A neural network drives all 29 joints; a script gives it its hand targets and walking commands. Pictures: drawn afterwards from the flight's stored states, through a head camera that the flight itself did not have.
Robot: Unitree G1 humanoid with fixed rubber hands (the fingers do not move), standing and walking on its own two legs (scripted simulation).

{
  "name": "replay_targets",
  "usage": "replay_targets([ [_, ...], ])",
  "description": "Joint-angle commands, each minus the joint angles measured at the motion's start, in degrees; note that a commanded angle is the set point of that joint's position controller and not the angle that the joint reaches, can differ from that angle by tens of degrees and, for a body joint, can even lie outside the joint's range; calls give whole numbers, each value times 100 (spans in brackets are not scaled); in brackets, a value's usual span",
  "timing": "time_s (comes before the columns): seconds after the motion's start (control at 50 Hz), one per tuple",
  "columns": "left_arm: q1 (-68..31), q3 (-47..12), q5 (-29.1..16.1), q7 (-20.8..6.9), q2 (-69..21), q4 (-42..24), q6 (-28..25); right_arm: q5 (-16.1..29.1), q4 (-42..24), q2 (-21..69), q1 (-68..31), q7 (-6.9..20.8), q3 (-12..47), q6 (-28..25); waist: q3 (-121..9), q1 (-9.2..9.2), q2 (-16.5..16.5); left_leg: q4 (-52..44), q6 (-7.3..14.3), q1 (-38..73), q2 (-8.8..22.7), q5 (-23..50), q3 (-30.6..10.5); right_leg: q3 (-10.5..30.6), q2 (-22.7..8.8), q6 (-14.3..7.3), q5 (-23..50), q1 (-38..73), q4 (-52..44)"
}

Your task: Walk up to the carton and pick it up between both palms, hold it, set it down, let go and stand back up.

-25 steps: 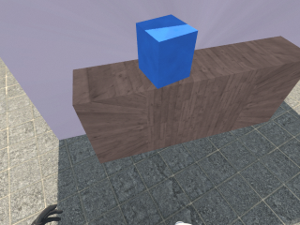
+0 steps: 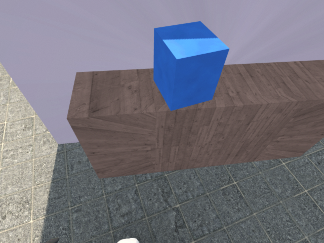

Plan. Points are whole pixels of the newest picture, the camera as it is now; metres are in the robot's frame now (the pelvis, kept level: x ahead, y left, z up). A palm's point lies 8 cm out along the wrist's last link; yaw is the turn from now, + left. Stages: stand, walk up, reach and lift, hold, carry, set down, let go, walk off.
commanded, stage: walk up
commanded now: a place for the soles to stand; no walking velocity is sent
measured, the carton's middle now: (185, 66) +0.76 -0.03 -0.02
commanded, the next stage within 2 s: none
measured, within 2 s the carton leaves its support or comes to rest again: neither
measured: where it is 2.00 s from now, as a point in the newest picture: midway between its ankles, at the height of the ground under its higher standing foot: outside the picture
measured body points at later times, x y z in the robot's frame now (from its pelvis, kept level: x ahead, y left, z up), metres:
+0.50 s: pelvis +0.09 -0.16 +0.00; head +0.10 -0.18 +0.45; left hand +0.15 +0.16 -0.09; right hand +0.16 -0.49 -0.11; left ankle +0.07 +0.02 -0.64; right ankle +0.11 -0.27 -0.72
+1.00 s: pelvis +0.14 -0.18 +0.00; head +0.17 -0.17 +0.44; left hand +0.17 +0.15 -0.11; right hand +0.31 -0.48 -0.10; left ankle +0.20 -0.05 -0.72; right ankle +0.13 -0.31 -0.70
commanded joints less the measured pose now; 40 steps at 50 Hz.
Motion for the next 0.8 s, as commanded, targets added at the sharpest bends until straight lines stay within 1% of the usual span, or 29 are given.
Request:
replay_targets([
  [0.0,-30,716,340,-56,1393,-674,10,131,-369,-1569,300,-252,-588,-43,288,-236,277,-1543,1446,1107,2311,-673,-2774,1390,-823,387,-283,-2150,2321],
  [0.02,332,736,349,-109,1355,-516,38,95,-371,-1519,1,-216,-567,-51,325,0,295,-1489,1152,781,1841,-744,-2155,1329,-748,279,21,-1756,2084],
  [0.06,407,773,326,-179,1202,-472,64,50,-340,-1565,198,-122,-559,-116,266,-162,810,-1489,924,502,1365,-567,-1527,1109,-771,290,471,-1319,1804],
  [0.1,284,749,327,-194,1171,-584,39,30,-330,-1668,273,-59,-569,-147,55,-276,1144,-1269,900,784,1317,-260,-1446,985,-900,345,484,-1391,1252],
  [0.14,30,719,260,-189,1173,-629,4,-13,-312,-1794,289,7,-623,-153,-51,-393,1657,-995,914,1142,1272,-93,-1392,838,-949,330,-10,-1535,547],
  [0.18,-112,673,258,-189,1169,-628,-38,-59,-350,-1918,380,48,-681,-145,-213,-502,1766,-784,992,1339,1330,-417,-1437,768,-1021,337,-327,-1518,67],
  [0.2,-195,693,274,-194,1177,-592,-69,-63,-344,-1942,376,75,-691,-128,-169,-500,1616,-773,961,1120,1320,-593,-1432,577,-1010,303,-404,-1287,-110],
  [0.22,-108,721,261,-187,1226,-574,-91,-78,-405,-1997,282,79,-715,-103,-212,-481,1709,-692,943,910,1340,-685,-1428,518,-992,272,-367,-1023,-281],
  [0.24,112,763,225,-178,1292,-442,-123,-56,-473,-2057,-39,91,-731,-89,-315,-252,1825,-451,857,623,1333,-586,-1222,449,-1002,200,-158,-500,-598],
  [0.26,643,766,252,-143,1173,-251,-166,-52,-561,-2022,-308,78,-704,-49,-438,67,1547,31,803,153,1258,-622,-1059,243,-930,133,454,185,-1238],
  [0.28,1374,854,234,-63,1307,136,-203,-72,-579,-1709,-470,50,-609,4,-662,459,993,1117,582,-345,1008,-524,-783,187,-741,171,783,1144,-1393],
  [0.3,1725,906,311,30,1609,228,-257,-12,-556,-1108,-271,33,-391,65,-644,688,-456,2600,355,-994,424,-936,-505,791,-918,329,559,1546,-1907],
  [0.32,1618,965,407,96,2099,136,-273,11,-643,-583,-153,-36,-221,114,-155,527,-1623,3561,104,-2210,-408,-2869,-745,2854,-2069,296,-360,1316,-2788],
  [0.34,987,982,365,96,2354,-152,-280,89,-617,-1152,-315,-94,-343,180,-8,366,-1347,3881,76,-2140,-216,-2607,-1047,4122,-2677,-152,-1916,486,-3593],
  [0.36,371,1030,295,102,2472,-386,-291,113,-527,-1447,-144,-110,-411,165,346,91,-1357,3989,131,-2123,23,-2451,-1046,4538,-2873,-529,-2818,62,-3935],
  [0.38,262,989,202,83,2187,-434,-309,108,-380,-1586,-217,-74,-465,183,920,17,-902,3895,109,-2096,292,-1859,-1043,3631,-2580,-463,-2628,-279,-3717],
  [0.42,-44,747,156,150,1480,-414,-365,147,-183,-1369,393,74,-493,167,1206,-256,-754,3387,16,-1520,293,-892,-1043,2075,-1746,-189,-1238,-540,-3352],
  [0.44,-5,705,167,167,1454,-329,-387,115,-216,-1281,492,155,-481,173,906,-260,-671,3233,-17,-1223,181,-700,-1000,1888,-1593,-288,-809,-366,-3285],
  [0.48,261,670,160,197,1365,-296,-471,90,-244,-1175,438,250,-421,172,373,-125,-631,2752,-112,-1245,183,-729,-908,1756,-1606,-612,192,540,-2954],
  [0.52,613,616,67,257,1297,-312,-548,80,-326,-1013,197,271,-337,171,89,32,-196,2379,-147,-1464,124,-789,-983,1667,-1877,-664,2132,1309,-2590],
  [0.56,927,612,32,317,1311,-214,-572,56,-449,-889,-88,268,-289,189,-304,179,-298,1934,-170,-1578,55,-1088,-994,1629,-2016,-761,3714,2225,-2159],
  [0.6,1071,584,36,393,1324,-139,-561,46,-558,-797,-445,254,-233,180,-391,277,-358,1473,-149,-1504,88,-1251,-843,1622,-2175,-738,4944,2373,-1889],
  [0.62,1098,570,28,423,1274,-151,-558,43,-597,-797,-541,251,-228,176,-391,334,-351,1233,-151,-1447,110,-1275,-777,1587,-2165,-713,5202,2454,-1798],
  [0.66,773,559,30,443,1253,-229,-521,44,-522,-758,-413,238,-232,137,-517,181,-625,799,-85,-1035,120,-1085,-354,1284,-2098,-763,5357,2242,-1491],
  [0.68,665,544,13,455,1266,-236,-485,27,-508,-797,-376,243,-257,127,-518,127,-672,579,2,-865,18,-1009,-217,1170,-2007,-675,5421,2112,-1297],
  [0.7,507,533,11,453,1265,-274,-472,21,-504,-735,-281,257,-286,131,-592,31,-618,340,34,-422,1,-697,-139,995,-1970,-665,5242,1831,-1127],
  [0.74,204,472,-63,453,1220,-309,-453,-32,-378,-752,-37,268,-340,115,-721,-303,-336,-811,229,548,-115,609,-121,624,-1694,-364,4866,1278,-503],
  [0.76,104,360,-124,458,1070,-385,-471,-95,-320,-1021,63,241,-426,115,-833,-421,-37,-630,411,1351,99,1878,-557,533,-1482,-59,4441,560,-67],
  [0.78,-51,320,-186,481,961,-492,-499,-144,-401,-1313,96,225,-531,146,-1048,-516,758,-434,764,2108,788,3188,-1629,329,-1134,248,3390,-344,494],
])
